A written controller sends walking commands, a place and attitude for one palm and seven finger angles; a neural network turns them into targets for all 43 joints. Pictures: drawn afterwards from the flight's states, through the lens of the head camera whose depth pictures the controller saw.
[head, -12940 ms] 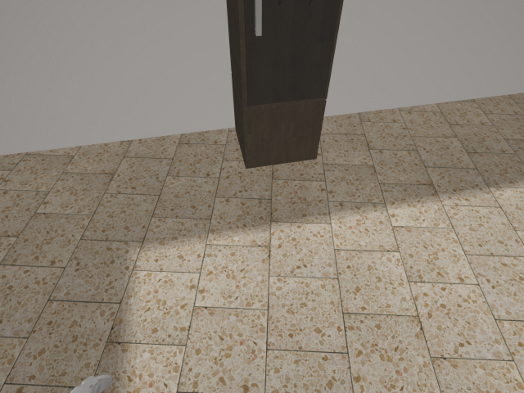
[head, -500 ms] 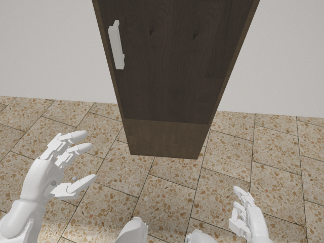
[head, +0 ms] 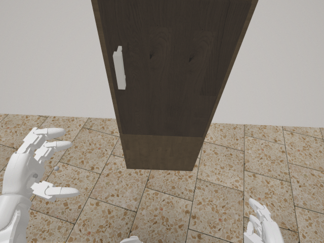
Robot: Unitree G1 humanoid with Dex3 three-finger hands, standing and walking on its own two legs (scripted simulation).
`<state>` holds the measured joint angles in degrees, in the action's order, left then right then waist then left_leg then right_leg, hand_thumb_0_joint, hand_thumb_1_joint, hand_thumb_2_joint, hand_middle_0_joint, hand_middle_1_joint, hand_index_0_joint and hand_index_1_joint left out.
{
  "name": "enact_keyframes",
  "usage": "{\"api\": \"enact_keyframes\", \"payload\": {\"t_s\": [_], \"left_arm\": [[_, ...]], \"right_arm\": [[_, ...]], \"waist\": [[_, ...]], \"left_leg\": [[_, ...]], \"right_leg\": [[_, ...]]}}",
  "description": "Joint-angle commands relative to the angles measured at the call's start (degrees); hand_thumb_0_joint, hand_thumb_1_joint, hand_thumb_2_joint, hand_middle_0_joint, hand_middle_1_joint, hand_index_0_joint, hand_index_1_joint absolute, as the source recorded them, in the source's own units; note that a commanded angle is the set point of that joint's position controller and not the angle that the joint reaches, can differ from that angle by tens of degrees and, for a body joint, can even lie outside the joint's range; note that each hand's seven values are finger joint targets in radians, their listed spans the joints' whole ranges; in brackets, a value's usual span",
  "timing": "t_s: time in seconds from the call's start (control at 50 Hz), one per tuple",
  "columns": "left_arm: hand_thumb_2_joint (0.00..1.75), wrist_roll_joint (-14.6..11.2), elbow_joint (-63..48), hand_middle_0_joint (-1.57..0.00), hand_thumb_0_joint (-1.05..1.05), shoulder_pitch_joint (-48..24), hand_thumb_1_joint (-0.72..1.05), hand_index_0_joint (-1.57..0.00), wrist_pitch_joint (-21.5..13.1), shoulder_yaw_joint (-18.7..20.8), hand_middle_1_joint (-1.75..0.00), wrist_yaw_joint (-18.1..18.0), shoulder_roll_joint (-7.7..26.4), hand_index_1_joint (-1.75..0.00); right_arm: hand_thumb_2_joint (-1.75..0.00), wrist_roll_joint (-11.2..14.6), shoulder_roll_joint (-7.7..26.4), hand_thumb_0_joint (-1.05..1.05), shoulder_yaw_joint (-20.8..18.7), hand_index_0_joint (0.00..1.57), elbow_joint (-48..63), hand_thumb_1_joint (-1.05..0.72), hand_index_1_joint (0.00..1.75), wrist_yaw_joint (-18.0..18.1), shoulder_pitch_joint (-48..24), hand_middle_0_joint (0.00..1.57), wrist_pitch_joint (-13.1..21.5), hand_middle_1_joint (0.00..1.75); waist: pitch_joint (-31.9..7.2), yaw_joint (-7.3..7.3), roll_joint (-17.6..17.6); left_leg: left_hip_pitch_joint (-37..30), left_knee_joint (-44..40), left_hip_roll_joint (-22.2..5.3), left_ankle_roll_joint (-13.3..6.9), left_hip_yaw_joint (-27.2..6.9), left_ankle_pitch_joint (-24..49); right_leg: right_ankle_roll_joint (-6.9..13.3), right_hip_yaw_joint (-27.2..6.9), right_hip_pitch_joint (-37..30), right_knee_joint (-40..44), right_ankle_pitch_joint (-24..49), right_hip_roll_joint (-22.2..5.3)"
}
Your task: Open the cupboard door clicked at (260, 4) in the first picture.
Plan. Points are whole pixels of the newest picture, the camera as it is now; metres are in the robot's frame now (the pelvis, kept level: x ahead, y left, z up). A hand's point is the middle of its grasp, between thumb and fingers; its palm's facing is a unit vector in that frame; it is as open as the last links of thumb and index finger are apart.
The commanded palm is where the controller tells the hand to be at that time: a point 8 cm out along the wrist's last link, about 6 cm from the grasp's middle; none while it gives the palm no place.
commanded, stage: raise the hand with hooked fingers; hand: left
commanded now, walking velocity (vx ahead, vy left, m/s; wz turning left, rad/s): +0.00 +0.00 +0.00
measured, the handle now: (120, 68) +0.59 +0.17 +0.10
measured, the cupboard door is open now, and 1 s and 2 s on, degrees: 0 0 0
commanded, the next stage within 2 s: move the hooked fingers beside the handle in 0.90 s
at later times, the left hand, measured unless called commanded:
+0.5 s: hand (41, 139) +0.30 +0.28 +0.11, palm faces +0.04 -1.00 -0.03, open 14.0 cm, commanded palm +0.26 +0.32 +0.11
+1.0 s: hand (52, 143) +0.29 +0.26 +0.11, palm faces +0.06 -1.00 -0.02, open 14.0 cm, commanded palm +0.27 +0.31 +0.11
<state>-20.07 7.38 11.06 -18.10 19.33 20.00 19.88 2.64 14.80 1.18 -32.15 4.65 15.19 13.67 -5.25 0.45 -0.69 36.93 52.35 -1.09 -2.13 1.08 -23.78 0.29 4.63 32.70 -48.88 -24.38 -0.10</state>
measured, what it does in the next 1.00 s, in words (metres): stands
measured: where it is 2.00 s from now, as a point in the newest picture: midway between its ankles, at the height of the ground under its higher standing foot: outside the picture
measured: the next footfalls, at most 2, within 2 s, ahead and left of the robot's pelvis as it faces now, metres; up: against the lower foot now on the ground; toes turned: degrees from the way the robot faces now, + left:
none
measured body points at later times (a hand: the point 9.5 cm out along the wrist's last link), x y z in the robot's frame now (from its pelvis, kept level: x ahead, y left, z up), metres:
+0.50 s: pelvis +0.01 +0.00 +0.02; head +0.03 +0.01 +0.47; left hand +0.29 +0.34 +0.12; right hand +0.16 -0.24 -0.06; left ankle +0.03 +0.09 -0.69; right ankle +0.00 -0.12 -0.69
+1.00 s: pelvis +0.00 -0.02 +0.02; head +0.03 -0.02 +0.47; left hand +0.28 +0.31 +0.12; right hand +0.16 -0.26 -0.06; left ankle +0.03 +0.09 -0.69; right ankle +0.00 -0.12 -0.69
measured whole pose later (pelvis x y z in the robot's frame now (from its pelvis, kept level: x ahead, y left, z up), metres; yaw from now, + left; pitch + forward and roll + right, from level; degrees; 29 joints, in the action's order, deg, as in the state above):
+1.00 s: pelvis +0.00 -0.02 +0.02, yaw +0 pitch +5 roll -1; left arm -20.1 23.7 -4.3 -11.4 24.4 27.1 23.4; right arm 3.1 15.5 2.7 -32.9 5.3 15.7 10.2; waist -3.5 -0.6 -1.9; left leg 29.2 43.7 -1.3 -1.0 1.1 -20.1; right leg 1.4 4.5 25.7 -41.5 -21.3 0.5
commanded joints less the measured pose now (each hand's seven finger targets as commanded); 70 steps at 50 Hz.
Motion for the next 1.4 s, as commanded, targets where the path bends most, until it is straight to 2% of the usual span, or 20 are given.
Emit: {"api": "enact_keyframes", "payload": {"t_s": [0.0,0.04,0.12,0.24,0.32,0.36,0.42,0.52,0.54,0.62,0.72,0.74,0.82,0.86,0.94,0.98,1.04,1.14,1.26,1.38], "left_arm": [[0.3,-0.82,-7.29,-0.3,0.0,-8.26,-0.5,-0.3,0.09,4.46,-1.2,0.0,9.92,-1.2],[0.3,-0.58,-3.51,-0.3,0.0,-10.61,-0.5,-0.3,3.16,3.11,-1.2,1.83,9.69,-1.2],[0.3,-0.33,-4.0,-0.3,0.0,-19.0,-0.5,-0.3,4.89,5.17,-1.2,3.73,13.53,-1.2],[0.3,-0.61,-5.96,-0.3,0.0,-25.72,-0.5,-0.3,1.18,10.33,-1.2,3.37,19.23,-1.2],[0.3,-0.78,0.26,-0.3,0.0,-27.03,-0.5,-0.3,3.3,9.18,-1.2,5.22,18.12,-1.2],[0.3,-1.09,4.37,-0.3,0.0,-27.57,-0.5,-0.3,5.74,8.58,-1.2,7.15,18.07,-1.2],[0.3,-1.55,6.61,-0.3,0.0,-26.58,-0.5,-0.3,7.88,8.11,-1.2,8.58,17.47,-1.2],[0.3,-1.82,1.61,-0.3,0.0,-25.78,-0.5,-0.3,5.28,10.3,-1.2,7.54,19.31,-1.2],[0.3,-1.91,0.37,-0.3,0.0,-26.41,-0.5,-0.3,4.33,11.19,-1.2,6.98,20.31,-1.2],[0.3,-1.26,0.43,-0.3,0.0,-27.14,-0.5,-0.3,2.22,11.61,-1.2,5.06,19.82,-1.2],[0.3,-0.7,2.42,-0.3,0.0,-27.99,-0.5,-0.3,2.96,9.89,-1.2,5.71,18.94,-1.2],[0.3,-1.03,2.32,-0.3,0.0,-28.16,-0.5,-0.3,3.14,10.14,-1.2,6.11,19.28,-1.2],[0.3,-1.43,2.36,-0.3,0.0,-27.79,-0.5,-0.3,2.97,10.26,-1.2,6.88,19.22,-1.2],[0.3,-1.97,4.01,-0.3,0.0,-27.65,-0.5,-0.3,3.22,10.72,-1.2,7.03,19.26,-1.2],[0.3,-1.86,3.96,-0.3,0.0,-29.21,-0.5,-0.3,2.94,10.44,-1.2,6.83,19.38,-1.2],[0.3,-1.58,5.79,-0.3,0.0,-28.55,-0.5,-0.3,3.53,9.78,-1.2,6.92,18.57,-1.2],[0.3,-0.96,8.21,-0.3,0.0,-35.11,-0.5,-0.3,3.29,10.16,-1.2,6.74,20.53,-1.2],[0.3,0.2,10.48,-0.3,0.0,-47.18,-0.5,-0.3,1.4,6.91,-1.2,7.14,20.06,-1.2],[0.3,1.82,18.7,-0.3,0.0,-49.04,-0.5,-0.3,1.79,6.52,-1.2,6.61,20.89,-1.2],[0.3,2.53,23.29,-0.3,0.0,-48.07,-0.5,-0.3,2.38,11.41,-1.2,4.93,25.61,-1.2]], "right_arm": [[-0.9,0.38,8.44,0.0,-2.55,0.2,7.73,-0.9,0.3,0.03,-2.1,0.2,2.19,0.3],[-0.9,0.61,9.05,0.0,-2.37,0.2,8.08,-0.9,0.3,0.24,-1.64,0.2,1.6,0.3],[-0.9,0.65,9.23,0.0,-2.1,0.2,8.48,-0.9,0.3,1.1,-2.2,0.2,1.28,0.3],[-0.9,-0.1,8.65,0.0,-1.31,0.2,7.41,-0.9,0.3,1.46,-2.25,0.2,1.51,0.3],[-0.9,0.44,8.82,0.0,-1.38,0.2,6.43,-0.9,0.3,1.68,-2.38,0.2,1.14,0.3],[-0.9,0.76,9.31,0.0,-1.32,0.2,6.59,-0.9,0.3,1.88,-2.37,0.2,0.71,0.3],[-0.9,0.91,9.47,0.0,-1.67,0.2,7.15,-0.9,0.3,1.88,-2.02,0.2,0.45,0.3],[-0.9,0.37,9.27,0.0,-2.16,0.2,8.2,-0.9,0.3,0.8,-1.74,0.2,0.45,0.3],[-0.9,0.06,9.33,0.0,-2.11,0.2,8.16,-0.9,0.3,0.65,-1.5,0.2,0.49,0.3],[-0.9,0.21,9.03,0.0,-2.27,0.2,7.62,-0.9,0.3,0.54,-1.3,0.2,0.13,0.3],[-0.9,0.55,9.02,0.0,-2.14,0.2,7.34,-0.9,0.3,1.01,-1.7,0.2,-0.18,0.3],[-0.9,0.37,9.09,0.0,-2.09,0.2,7.57,-0.9,0.3,1.13,-1.55,0.2,-0.26,0.3],[-0.9,0.51,8.93,0.0,-2.04,0.2,7.38,-0.9,0.3,1.33,-1.8,0.2,-0.1,0.3],[-0.9,0.46,8.97,0.0,-1.91,0.2,7.28,-0.9,0.3,1.32,-1.88,0.2,-0.17,0.3],[-0.9,0.52,8.93,0.0,-1.83,0.2,7.21,-0.9,0.3,1.33,-2.23,0.2,-0.14,0.3],[-0.9,0.6,8.82,0.0,-1.73,0.2,7.24,-0.9,0.3,1.29,-2.28,0.2,-0.33,0.3],[-0.9,0.54,9.21,0.0,-1.7,0.2,6.37,-0.9,0.3,1.66,-1.58,0.2,-0.71,0.3],[-0.9,0.77,9.05,0.0,-1.47,0.2,5.29,-0.9,0.3,2.17,-1.33,0.2,-0.85,0.3],[-0.9,0.77,9.47,0.0,-1.63,0.2,4.32,-0.9,0.3,1.98,0.45,0.2,-1.69,0.3],[-0.9,0.34,9.98,0.0,-2.14,0.2,5.24,-0.9,0.3,0.93,2.41,0.2,-3.69,0.3]], "waist": [[-8.22,-0.79,-7.03],[-5.79,-0.14,-3.86],[-8.04,-0.1,-2.57],[-13.0,-1.4,-7.27],[-10.44,-0.58,-6.94],[-8.8,-0.53,-4.6],[-9.45,-0.83,-2.94],[-12.29,-1.9,-4.09],[-12.6,-2.07,-2.74],[-11.51,-1.39,-4.71],[-10.32,-0.83,-5.61],[-10.69,-0.86,-3.94],[-11.53,-0.98,-4.28],[-10.53,-0.83,-1.54],[-9.76,-1.01,-3.72],[-9.07,-0.75,-2.28],[-8.0,0.46,-0.36],[-9.93,1.88,-4.61],[-12.65,1.43,-3.37],[-15.75,-0.41,-1.61]], "left_leg": [[-12.06,-11.94,-0.02,1.81,-4.71,14.07],[-11.12,-12.45,0.02,1.57,-4.83,12.85],[-12.95,-13.56,0.16,1.31,-5.19,11.04],[-19.05,-14.12,0.23,2.03,-5.61,17.37],[-18.49,-15.2,0.23,1.8,-5.27,15.73],[-17.0,-15.6,0.43,1.49,-4.91,15.44],[-16.58,-15.56,0.79,1.06,-4.31,15.13],[-18.2,-14.83,0.9,1.05,-3.65,19.57],[-18.05,-14.64,0.92,1.11,-3.78,20.79],[-17.92,-15.23,0.85,1.1,-3.3,17.99],[-16.75,-15.29,1.09,0.59,-2.63,14.4],[-16.55,-14.99,1.11,0.36,-2.53,14.81],[-16.86,-14.71,1.15,0.36,-2.4,16.11],[-15.39,-14.28,1.21,0.23,-2.2,15.75],[-15.39,-14.19,1.41,0.29,-2.06,14.7],[-14.41,-14.23,1.38,0.19,-1.86,13.93],[-13.04,-13.53,1.23,0.16,-1.94,12.46],[-13.55,-12.9,1.28,0.17,-2.13,9.96],[-13.72,-12.9,1.16,0.11,-2.57,11.53],[-11.42,-12.32,1.19,0.24,-1.67,16.4]], "right_leg": [[1.37,0.48,-1.66,6.85,10.55,1.87],[1.34,0.41,-1.75,7.99,10.56,2.19],[1.25,0.09,-3.06,9.41,9.3,2.01],[2.07,-0.41,-6.08,9.64,12.6,2.33],[1.67,-0.38,-5.64,11.28,12.35,1.86],[1.78,-0.43,-6.9,12.11,13.16,1.88],[1.48,-0.63,-7.42,12.94,13.72,1.6],[1.62,-1.05,-8.99,12.18,17.39,1.82],[1.85,-1.11,-10.07,11.84,18.4,2.12],[1.51,-1.24,-8.56,12.03,16.0,1.98],[1.35,-2.32,-8.67,13.3,13.83,1.57],[1.41,-2.57,-9.62,13.29,14.51,1.69],[1.17,-2.72,-10.14,13.33,16.47,1.49],[0.97,-3.23,-10.49,13.39,16.81,1.54],[1.12,-3.61,-9.93,13.53,15.45,1.34],[0.77,-3.87,-9.55,13.88,15.14,1.16],[0.63,-4.45,-8.64,13.95,13.37,1.11],[0.8,-5.47,-7.25,13.83,9.91,0.81],[0.91,-4.39,-6.89,12.58,12.18,1.02],[0.72,-4.39,-10.54,10.9,18.84,1.01]]}}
